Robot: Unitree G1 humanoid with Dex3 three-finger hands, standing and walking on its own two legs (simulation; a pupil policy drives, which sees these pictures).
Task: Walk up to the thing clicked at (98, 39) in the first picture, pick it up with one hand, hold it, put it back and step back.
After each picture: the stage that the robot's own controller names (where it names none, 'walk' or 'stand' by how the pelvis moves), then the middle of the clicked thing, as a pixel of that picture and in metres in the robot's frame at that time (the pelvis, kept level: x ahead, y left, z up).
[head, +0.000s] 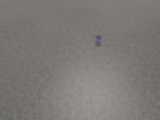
stand; (98, 40) +1.51 -0.14 -0.72
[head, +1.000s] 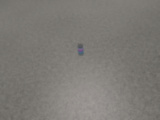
walk; (80, 49) +1.38 +0.18 -0.70
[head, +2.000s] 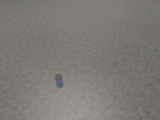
walk; (59, 80) +0.89 +0.32 -0.71
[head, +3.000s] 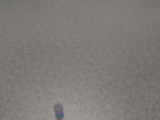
walk; (58, 110) +0.56 +0.24 -0.69
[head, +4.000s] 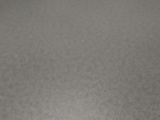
stand; out of the picture +0.36 +0.25 -0.70
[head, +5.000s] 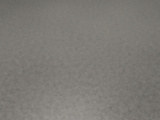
stand; out of the picture +0.35 +0.23 -0.73
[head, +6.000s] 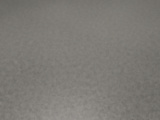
stand; out of the picture +0.35 +0.24 -0.73
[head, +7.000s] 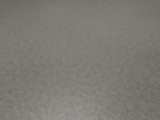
stand; out of the picture +0.35 +0.24 -0.73
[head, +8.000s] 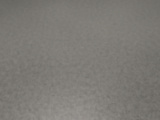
stand; out of the picture +0.34 +0.25 -0.73
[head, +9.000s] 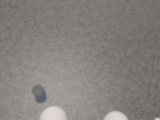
go down; (39, 92) +0.40 +0.25 -0.50
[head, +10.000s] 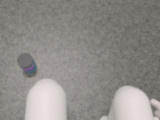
go down; (27, 63) +0.42 +0.30 -0.31
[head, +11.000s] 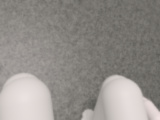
close in; out of the picture +0.39 +0.33 -0.24
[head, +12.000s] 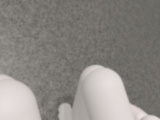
close; out of the picture +0.37 +0.35 -0.21
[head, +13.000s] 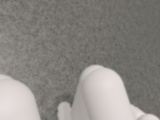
lift; out of the picture +0.36 +0.35 -0.21
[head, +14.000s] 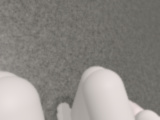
lift; out of the picture +0.34 +0.34 -0.21
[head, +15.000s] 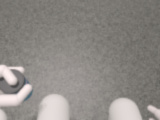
lift; (17, 86) +0.31 +0.24 -0.03
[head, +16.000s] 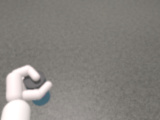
hold; (37, 88) +0.34 +0.18 +0.01
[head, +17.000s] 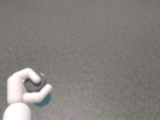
hold; (38, 90) +0.34 +0.18 +0.01
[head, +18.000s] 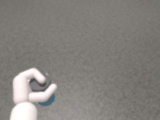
crouch; (43, 90) +0.34 +0.17 +0.00
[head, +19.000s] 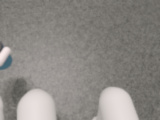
crouch; out of the picture +0.43 +0.29 -0.09
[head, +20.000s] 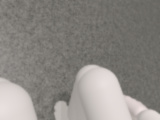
lower; out of the picture +0.38 +0.36 -0.22
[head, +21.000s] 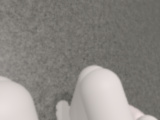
lower; out of the picture +0.37 +0.36 -0.22
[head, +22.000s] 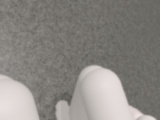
lower; out of the picture +0.37 +0.36 -0.22
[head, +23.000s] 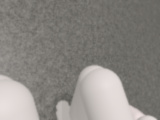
lower; out of the picture +0.37 +0.36 -0.22
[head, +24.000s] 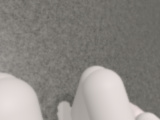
open; out of the picture +0.36 +0.34 -0.22
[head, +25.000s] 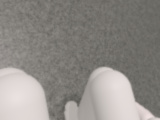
stand; out of the picture +0.37 +0.33 -0.22
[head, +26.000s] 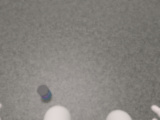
walk; (44, 92) +0.41 +0.26 -0.50
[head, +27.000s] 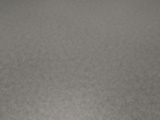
stand; out of the picture +0.37 +0.23 -0.66
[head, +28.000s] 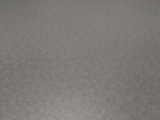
stand; out of the picture +0.38 +0.24 -0.67
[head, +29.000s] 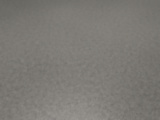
stand; out of the picture +0.40 +0.23 -0.72
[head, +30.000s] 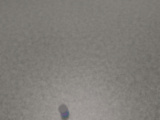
walk; (63, 110) +0.45 +0.23 -0.70
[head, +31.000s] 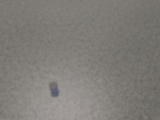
walk; (54, 88) +0.62 +0.24 -0.70
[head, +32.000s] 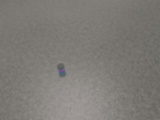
walk; (61, 69) +0.94 +0.32 -0.70
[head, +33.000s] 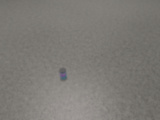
stand; (63, 73) +1.01 +0.26 -0.72
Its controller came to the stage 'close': yes
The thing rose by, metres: 0.71
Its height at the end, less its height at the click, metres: +0.00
